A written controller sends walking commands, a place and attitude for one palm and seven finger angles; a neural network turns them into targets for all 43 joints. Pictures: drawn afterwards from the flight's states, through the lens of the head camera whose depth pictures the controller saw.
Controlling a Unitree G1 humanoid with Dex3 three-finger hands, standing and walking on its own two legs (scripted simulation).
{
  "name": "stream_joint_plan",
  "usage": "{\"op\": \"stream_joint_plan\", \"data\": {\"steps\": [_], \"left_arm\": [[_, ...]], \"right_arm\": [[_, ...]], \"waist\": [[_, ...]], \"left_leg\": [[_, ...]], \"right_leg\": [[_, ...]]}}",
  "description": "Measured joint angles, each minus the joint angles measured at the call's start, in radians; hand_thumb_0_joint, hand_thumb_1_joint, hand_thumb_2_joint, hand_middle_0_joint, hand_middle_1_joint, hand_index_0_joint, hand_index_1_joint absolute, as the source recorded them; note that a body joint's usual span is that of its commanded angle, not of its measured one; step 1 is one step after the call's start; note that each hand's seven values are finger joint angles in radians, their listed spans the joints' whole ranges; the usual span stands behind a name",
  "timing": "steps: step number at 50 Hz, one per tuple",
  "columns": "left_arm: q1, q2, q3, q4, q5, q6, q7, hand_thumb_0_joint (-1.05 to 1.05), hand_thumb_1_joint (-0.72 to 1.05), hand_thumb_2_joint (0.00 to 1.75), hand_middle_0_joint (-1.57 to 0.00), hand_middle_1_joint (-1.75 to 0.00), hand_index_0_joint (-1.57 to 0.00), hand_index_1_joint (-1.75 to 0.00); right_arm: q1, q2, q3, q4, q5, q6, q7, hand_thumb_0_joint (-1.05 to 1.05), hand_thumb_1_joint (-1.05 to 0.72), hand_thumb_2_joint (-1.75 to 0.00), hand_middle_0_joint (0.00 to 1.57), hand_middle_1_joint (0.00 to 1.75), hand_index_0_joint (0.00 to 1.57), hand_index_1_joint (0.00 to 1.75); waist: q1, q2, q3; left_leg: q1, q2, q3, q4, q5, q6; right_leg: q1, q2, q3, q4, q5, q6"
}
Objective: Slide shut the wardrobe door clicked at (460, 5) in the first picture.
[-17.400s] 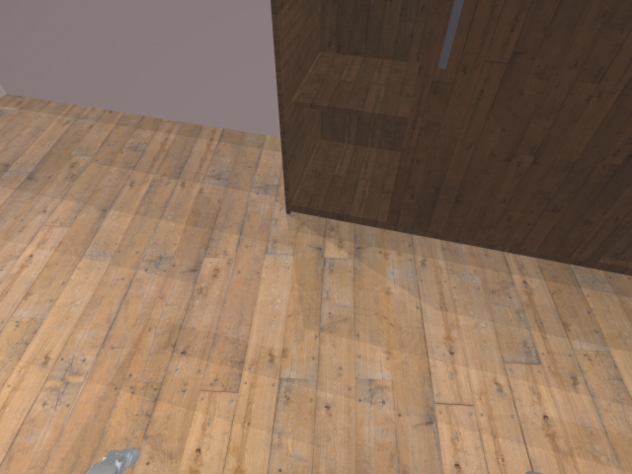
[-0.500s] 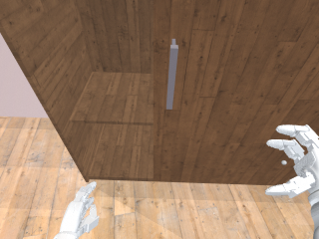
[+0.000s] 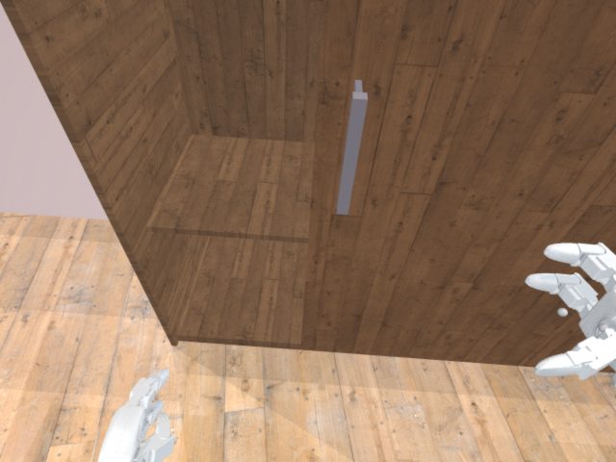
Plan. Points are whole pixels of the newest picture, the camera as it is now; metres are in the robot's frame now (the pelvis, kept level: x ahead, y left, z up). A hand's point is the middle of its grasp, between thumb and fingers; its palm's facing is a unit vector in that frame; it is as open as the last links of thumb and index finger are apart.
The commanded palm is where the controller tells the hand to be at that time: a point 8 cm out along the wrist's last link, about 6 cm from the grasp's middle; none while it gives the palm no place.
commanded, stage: raise the hand with hooked fingers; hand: right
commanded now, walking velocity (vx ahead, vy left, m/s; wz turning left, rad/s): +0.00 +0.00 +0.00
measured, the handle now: (349, 152) +0.57 -0.04 +0.11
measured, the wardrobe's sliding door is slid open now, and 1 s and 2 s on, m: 0.43 0.43 0.43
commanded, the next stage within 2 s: move the hooked fingers beside the handle in 0.22 s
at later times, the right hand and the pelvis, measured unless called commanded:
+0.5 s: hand (544, 287) +0.30 -0.25 +0.13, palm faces +0.08 +1.00 -0.04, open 14.0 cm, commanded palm +0.27 -0.29 +0.13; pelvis +0.00 +0.02 +0.00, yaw -1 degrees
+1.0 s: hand (467, 246) +0.36 -0.18 +0.13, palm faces +0.01 +1.00 -0.03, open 14.0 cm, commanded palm +0.34 -0.23 +0.13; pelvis +0.01 +0.01 +0.00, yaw +1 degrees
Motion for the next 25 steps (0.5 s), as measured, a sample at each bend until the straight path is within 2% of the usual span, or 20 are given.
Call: {"op": "stream_joint_plan", "data": {"steps": [6,14,19,22,25], "left_arm": [[0.012,-0.010,0.001,0.023,0.005,-0.014,0.004,0.02,0.90,0.90,-0.20,-0.30,-0.20,-0.30],[-0.008,-0.003,0.002,0.017,-0.005,-0.008,0.011,0.02,0.90,0.90,-0.20,-0.30,-0.21,-0.30],[-0.008,-0.005,0.005,0.017,-0.002,-0.013,0.011,0.02,0.90,0.90,-0.20,-0.30,-0.21,-0.30],[-0.011,-0.007,0.004,0.029,-0.003,-0.015,0.015,0.02,0.90,0.90,-0.20,-0.30,-0.20,-0.30],[-0.019,-0.006,0.002,0.034,-0.006,-0.013,0.021,0.02,0.90,0.90,-0.20,-0.30,-0.20,-0.30]], "right_arm": [[-0.003,0.017,-0.030,-0.025,0.008,-0.069,-0.033,-0.01,0.50,-0.30,0.31,1.20,0.30,1.20],[-0.028,-0.010,-0.008,0.052,0.007,-0.010,0.008,-0.01,0.50,-0.30,0.30,1.20,0.30,1.20],[-0.014,0.017,-0.006,0.025,0.013,-0.045,-0.004,-0.01,0.50,-0.30,0.31,1.20,0.30,1.20],[-0.060,0.027,-0.002,0.053,0.010,-0.064,-0.022,-0.01,0.50,-0.29,0.31,1.20,0.30,1.20],[-0.117,0.029,0.020,0.093,-0.005,-0.057,-0.039,-0.01,0.50,-0.29,0.31,1.20,0.30,1.20]], "waist": [[-0.005,0.006,-0.007],[-0.003,-0.016,-0.009],[-0.006,-0.012,-0.013],[-0.011,-0.007,-0.009],[-0.010,-0.007,-0.001]], "left_leg": [[0.024,-0.008,0.004,-0.006,-0.006,0.008],[0.003,-0.009,0.004,0.009,-0.010,0.013],[0.005,-0.011,0.003,0.014,-0.016,0.015],[0.006,-0.011,0.010,0.020,-0.021,0.017],[0.001,-0.010,0.015,0.025,-0.024,0.019]], "right_leg": [[0.022,-0.006,0.005,-0.004,-0.005,0.010],[0.008,-0.009,0.006,-0.001,-0.003,0.015],[0.011,-0.011,0.005,0.000,-0.007,0.018],[0.009,-0.010,0.012,0.007,-0.010,0.020],[0.002,-0.008,0.018,0.012,-0.010,0.021]]}}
